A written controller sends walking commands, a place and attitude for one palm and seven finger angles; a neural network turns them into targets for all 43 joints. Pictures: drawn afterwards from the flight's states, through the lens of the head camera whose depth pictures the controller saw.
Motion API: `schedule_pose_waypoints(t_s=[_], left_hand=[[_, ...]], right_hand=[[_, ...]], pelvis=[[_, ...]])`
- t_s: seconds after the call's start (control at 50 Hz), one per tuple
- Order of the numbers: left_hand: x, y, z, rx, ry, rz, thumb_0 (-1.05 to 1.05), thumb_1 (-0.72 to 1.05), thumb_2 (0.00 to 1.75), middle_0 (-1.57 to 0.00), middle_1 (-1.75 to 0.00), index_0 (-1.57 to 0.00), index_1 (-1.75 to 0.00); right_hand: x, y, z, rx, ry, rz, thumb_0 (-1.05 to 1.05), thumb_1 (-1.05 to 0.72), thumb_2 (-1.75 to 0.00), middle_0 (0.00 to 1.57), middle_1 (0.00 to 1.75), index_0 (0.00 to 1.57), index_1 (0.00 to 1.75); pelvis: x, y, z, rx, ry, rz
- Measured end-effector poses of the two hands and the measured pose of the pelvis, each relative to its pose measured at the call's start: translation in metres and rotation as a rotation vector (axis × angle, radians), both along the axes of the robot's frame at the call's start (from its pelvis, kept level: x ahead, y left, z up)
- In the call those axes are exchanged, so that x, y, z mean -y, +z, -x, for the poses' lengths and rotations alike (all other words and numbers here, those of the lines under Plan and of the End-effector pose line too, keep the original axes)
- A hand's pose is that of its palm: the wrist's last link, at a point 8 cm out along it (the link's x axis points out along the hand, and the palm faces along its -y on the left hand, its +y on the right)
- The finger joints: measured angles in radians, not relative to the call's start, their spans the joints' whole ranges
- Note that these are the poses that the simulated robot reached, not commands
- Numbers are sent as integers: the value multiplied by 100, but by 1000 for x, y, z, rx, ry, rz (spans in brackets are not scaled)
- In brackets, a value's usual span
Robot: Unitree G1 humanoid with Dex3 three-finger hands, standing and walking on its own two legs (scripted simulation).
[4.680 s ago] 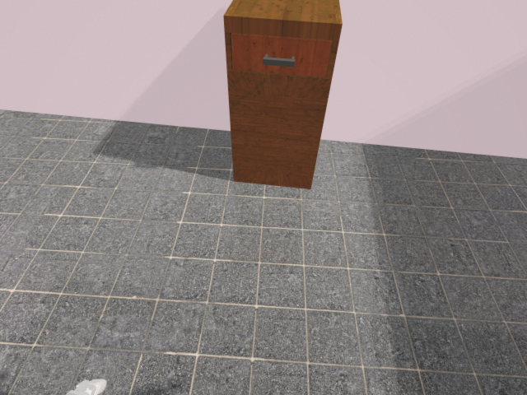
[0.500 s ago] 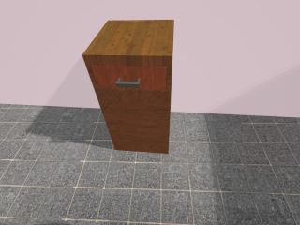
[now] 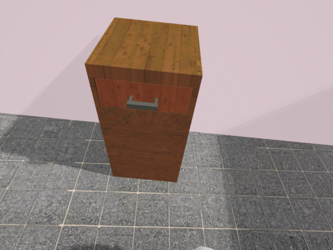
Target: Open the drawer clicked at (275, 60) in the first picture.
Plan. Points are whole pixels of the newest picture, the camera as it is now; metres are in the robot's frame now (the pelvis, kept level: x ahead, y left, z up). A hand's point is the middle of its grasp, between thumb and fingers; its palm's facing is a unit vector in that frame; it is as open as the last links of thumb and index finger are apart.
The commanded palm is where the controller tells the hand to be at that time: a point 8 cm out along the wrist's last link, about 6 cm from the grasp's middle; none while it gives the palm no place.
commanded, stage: take the last steps up to it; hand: left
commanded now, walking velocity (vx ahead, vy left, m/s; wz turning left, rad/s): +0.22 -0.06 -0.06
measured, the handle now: (143, 102) +0.65 +0.14 -0.07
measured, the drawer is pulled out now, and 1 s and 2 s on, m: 0.00 0.00 0.00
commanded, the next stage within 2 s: come to a stop and stand still in 0.16 s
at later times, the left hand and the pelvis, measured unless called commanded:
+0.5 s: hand (131, 218) +0.24 +0.11 -0.16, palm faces +0.00 -0.97 -0.24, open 7.2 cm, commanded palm none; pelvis +0.13 -0.06 -0.01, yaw -1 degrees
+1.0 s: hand out of the picture +0.11 +0.23 -0.18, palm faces +0.06 -0.96 -0.27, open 7.4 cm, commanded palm none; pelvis +0.09 +0.02 -0.01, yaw -1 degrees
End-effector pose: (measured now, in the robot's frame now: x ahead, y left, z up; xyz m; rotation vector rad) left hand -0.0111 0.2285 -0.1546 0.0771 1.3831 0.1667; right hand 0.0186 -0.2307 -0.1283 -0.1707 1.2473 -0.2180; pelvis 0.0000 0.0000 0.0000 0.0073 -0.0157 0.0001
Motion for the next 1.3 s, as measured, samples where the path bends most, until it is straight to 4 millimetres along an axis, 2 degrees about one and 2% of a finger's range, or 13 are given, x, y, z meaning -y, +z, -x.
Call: schedule_pose_waypoints(t_s=[0.1, 0.2, 0.26, 0.32, 0.42, 0.6, 0.68, 0.78, 0.86, 0.98, 1.06, 1.16, 1.3], left_hand=[[-2, 9, -104, 152, -63, -30, 0, 91, 90, -19, -30, -19, -30], [20, 14, -191, 215, -160, -50, 0, 91, 90, -19, -30, -19, -30], [40, 9, -233, 248, -201, -62, 0, 91, 90, -19, -30, -19, -30], [58, 8, -251, 270, -194, -64, 0, 91, 90, -19, -30, -19, -30], [76, 16, -245, 212, -139, -66, -1, 92, 90, -20, -30, -20, -30], [55, 27, -224, 160, -84, -119, -1, 93, 90, -20, -30, -20, -30], [39, 25, -200, 129, -58, -126, -1, 92, 90, -20, -30, -20, -30], [10, 20, -167, 116, -55, -142, 0, 91, 90, -20, -30, -20, -30], [-22, 7, -145, 118, -32, -143, 0, 90, 90, -20, -30, -20, -30], [-46, 9, -115, 86, -30, -128, 0, 91, 90, -20, -30, -20, -30], [-49, 10, -97, 67, -40, -120, 0, 91, 90, -20, -30, -19, -30], [-40, 14, -80, 35, -64, -79, 0, 91, 90, -20, -30, -19, -30], [-38, 5, -80, 33, -84, -30, 1, 92, 90, -20, -30, -20, -30]], right_hand=[[-5, -8, 30, -161, -61, -39, -1, -93, -90, 20, 30, 19, 29], [-10, -20, 49, -299, -141, -104, 0, -91, -90, 20, 30, 19, 29], [-6, -32, 50, -374, -178, -146, 0, -91, -90, 20, 30, 20, 29], [4, -39, 33, -409, -182, -168, 0, -91, -90, 20, 30, 20, 29], [28, -39, -32, -322, -145, -149, 0, -91, -90, 20, 30, 19, 29], [53, -37, -144, -102, -29, -103, 0, -91, -90, 20, 30, 19, 29], [54, -28, -173, -18, 10, -71, 0, -91, -90, 20, 30, 19, 29], [43, -12, -187, 108, 40, -33, 0, -91, -90, 20, 30, 19, 29], [23, -9, -181, 191, 59, 3, 0, -91, -90, 20, 30, 19, 29], [-15, -10, -145, 161, 62, -31, 0, -90, -90, 20, 30, 19, 29], [-35, -24, -120, 102, 58, -73, 0, -90, -90, 20, 30, 19, 29], [-44, -28, -84, 27, 24, -75, 0, -93, -90, 20, 30, 20, 30], [-54, -19, -32, -80, -4, -59, 0, -92, -90, 20, 30, 20, 30]], pelvis=[[6, -1, -34, 4, -7, -3], [21, -10, -71, 5, -27, -14], [37, -22, -97, 6, -32, -20], [50, -25, -114, 18, -23, -10], [60, -13, -131, 13, -18, -12], [55, -6, -130, -9, -19, -28], [46, -5, -123, -9, -18, -32], [24, -8, -112, 1, -14, -32], [1, -19, -101, 30, 1, -12], [-21, -15, -89, 40, -14, -9], [-30, -17, -80, 24, -21, -23], [-43, -11, -67, 18, -19, 4], [-49, -7, -60, 21, -18, 5]])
